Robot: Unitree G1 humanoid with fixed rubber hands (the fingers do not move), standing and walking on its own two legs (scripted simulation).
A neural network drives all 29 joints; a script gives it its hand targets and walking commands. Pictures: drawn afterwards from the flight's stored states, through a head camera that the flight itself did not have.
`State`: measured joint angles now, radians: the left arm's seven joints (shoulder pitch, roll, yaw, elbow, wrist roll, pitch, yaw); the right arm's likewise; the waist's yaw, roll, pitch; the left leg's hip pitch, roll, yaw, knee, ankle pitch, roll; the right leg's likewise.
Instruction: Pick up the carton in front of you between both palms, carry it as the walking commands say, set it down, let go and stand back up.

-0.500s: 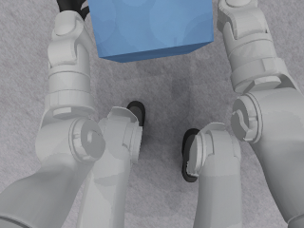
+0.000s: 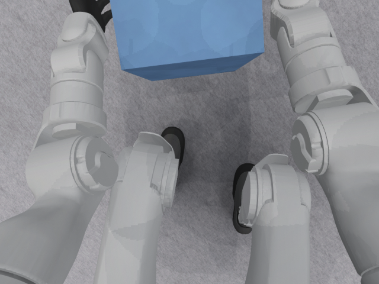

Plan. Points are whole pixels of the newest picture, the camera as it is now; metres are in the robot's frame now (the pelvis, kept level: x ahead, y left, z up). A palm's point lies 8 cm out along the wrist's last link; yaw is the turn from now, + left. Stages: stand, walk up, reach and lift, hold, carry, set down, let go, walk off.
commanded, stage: set down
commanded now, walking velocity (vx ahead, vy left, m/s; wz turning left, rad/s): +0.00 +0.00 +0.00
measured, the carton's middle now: (186, 16) +0.53 +0.10 -0.24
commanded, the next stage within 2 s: let go in 1.98 s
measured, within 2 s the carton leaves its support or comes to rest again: rests again in 0.58 s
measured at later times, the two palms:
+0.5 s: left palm (86, 17) +0.50 +0.26 -0.16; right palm out of the picture +0.56 -0.04 -0.19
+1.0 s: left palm (85, 30) +0.48 +0.27 -0.18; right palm out of the picture +0.59 -0.10 -0.18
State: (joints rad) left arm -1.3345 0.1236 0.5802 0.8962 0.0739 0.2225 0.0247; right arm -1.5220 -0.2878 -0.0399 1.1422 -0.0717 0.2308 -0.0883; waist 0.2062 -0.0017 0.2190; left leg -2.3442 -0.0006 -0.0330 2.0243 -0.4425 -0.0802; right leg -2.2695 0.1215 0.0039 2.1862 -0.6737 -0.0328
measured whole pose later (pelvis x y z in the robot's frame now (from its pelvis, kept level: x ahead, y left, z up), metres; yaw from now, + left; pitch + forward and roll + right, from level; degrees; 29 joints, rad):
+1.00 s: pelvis -0.01 +0.01 -0.01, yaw +0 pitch +39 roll +5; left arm -1.37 0.26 0.41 1.12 -0.16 0.02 0.11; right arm -1.62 -0.50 0.20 1.16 0.17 0.13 -0.01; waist 0.17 0.02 0.37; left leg -2.30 0.01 0.02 2.05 -0.43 -0.04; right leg -2.22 0.12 0.05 2.22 -0.67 0.01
